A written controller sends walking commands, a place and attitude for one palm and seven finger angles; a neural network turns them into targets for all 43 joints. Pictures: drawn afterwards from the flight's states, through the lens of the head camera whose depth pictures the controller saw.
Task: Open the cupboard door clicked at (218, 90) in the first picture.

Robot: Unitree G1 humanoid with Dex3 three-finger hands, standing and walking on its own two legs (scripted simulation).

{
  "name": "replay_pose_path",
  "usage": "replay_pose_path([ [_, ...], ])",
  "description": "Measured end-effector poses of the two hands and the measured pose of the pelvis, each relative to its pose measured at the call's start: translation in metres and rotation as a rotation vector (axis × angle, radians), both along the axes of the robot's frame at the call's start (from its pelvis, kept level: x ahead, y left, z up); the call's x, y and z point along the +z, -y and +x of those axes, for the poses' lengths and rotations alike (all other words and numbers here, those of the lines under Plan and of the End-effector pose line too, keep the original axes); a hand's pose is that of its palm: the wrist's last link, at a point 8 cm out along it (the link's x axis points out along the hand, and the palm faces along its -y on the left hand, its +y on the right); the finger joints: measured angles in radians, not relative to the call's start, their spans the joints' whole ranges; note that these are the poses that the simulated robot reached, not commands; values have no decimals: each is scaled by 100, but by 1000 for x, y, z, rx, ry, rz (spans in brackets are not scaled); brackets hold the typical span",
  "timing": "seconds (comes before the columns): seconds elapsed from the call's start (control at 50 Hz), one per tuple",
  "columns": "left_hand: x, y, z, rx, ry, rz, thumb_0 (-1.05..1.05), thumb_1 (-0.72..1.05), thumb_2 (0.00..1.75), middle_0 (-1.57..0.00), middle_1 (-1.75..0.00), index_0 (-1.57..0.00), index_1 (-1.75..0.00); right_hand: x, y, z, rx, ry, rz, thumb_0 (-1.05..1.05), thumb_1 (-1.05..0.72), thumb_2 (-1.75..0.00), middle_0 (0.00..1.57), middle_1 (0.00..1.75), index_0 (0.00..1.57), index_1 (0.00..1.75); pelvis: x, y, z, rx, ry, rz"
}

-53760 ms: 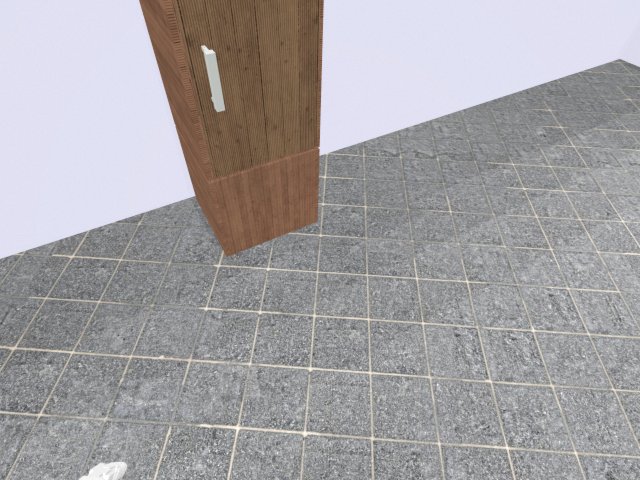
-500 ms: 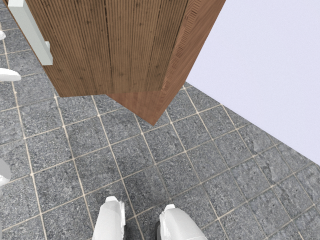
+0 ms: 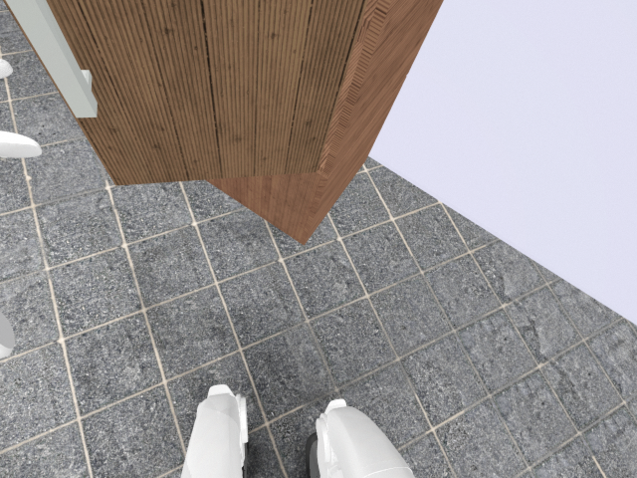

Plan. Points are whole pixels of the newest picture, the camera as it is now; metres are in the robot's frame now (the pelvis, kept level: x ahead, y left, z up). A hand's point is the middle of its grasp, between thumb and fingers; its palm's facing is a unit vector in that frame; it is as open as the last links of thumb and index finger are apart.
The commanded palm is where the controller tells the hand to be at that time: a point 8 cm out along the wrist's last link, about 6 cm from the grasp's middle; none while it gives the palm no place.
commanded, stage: slide the fingers in behind the handle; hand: left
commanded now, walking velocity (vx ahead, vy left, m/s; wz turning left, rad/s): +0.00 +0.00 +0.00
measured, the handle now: (60, 44) +0.58 +0.26 +0.09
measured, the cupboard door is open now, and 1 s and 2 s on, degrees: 43 43 43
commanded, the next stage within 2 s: close the thumb around the handle in 1.60 s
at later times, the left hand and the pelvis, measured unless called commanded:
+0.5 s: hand (19, 87) +0.52 +0.29 +0.08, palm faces +0.13 -0.99 +0.00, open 14.0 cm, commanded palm +0.51 +0.31 +0.08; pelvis +0.01 +0.00 +0.00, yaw +0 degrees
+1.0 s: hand (60, 89) +0.53 +0.25 +0.08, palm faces +0.14 -0.99 +0.01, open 14.0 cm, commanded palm +0.51 +0.28 +0.08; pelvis +0.01 +0.00 +0.00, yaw +0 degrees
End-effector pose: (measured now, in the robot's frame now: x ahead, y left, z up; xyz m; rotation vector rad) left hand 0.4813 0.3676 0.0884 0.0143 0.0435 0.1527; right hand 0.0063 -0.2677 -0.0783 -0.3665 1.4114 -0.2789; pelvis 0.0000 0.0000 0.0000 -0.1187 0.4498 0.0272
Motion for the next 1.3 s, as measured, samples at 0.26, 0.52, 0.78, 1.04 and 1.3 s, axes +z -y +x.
replay_pose_path([
  [0.26,-9,17,10,-31,-21,-32,-1,-50,30,-30,-120,-30,-120,-4,-2,-8,-21,-8,9,0,-91,-90,21,30,21,30,-3,2,1,-7,-11,0],
  [0.52,-4,29,14,-24,-2,-17,-2,-50,30,-30,-120,-30,-120,-3,-6,-1,-25,-6,33,0,-91,-90,21,30,21,30,2,0,7,-5,-3,4],
  [0.78,-7,48,14,-23,9,-20,-1,-50,30,-30,-120,-30,-120,-1,-5,7,-15,17,44,0,-91,-90,21,30,21,30,5,1,10,-2,9,13],
  [1.04,-8,64,19,-14,21,-19,-2,-50,30,-30,-120,-30,-120,-4,-1,1,-27,6,49,0,-91,-90,20,30,21,30,3,5,9,-3,8,17],
  [1.3,-9,82,20,-13,-1,-26,-1,-50,30,-30,-120,-30,-120,-6,-1,-5,-39,-1,72,0,-91,-90,20,29,21,30,5,9,10,-5,16,25],
])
